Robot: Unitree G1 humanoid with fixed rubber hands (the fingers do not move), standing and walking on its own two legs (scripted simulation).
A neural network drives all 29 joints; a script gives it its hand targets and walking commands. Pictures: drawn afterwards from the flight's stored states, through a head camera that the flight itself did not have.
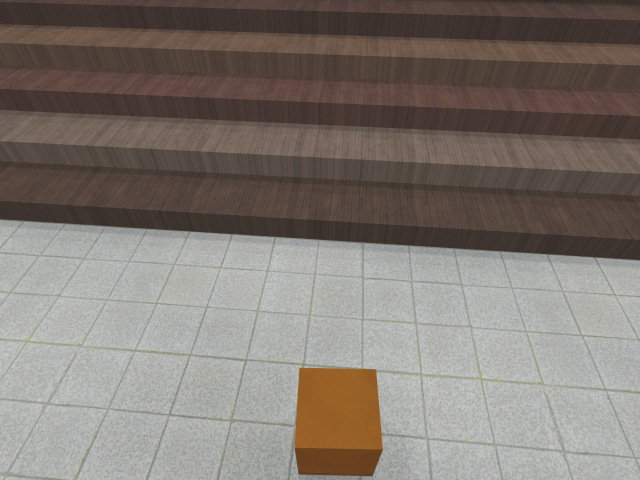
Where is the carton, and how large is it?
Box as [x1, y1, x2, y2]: [295, 368, 382, 475]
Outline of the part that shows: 299,368 295,432 295,453 298,473 372,475 382,450 375,369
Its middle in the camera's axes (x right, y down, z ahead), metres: +0.04 +0.52 +1.07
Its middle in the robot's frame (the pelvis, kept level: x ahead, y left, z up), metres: +0.43 -0.03 -0.66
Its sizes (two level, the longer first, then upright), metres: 0.210 0.200 0.250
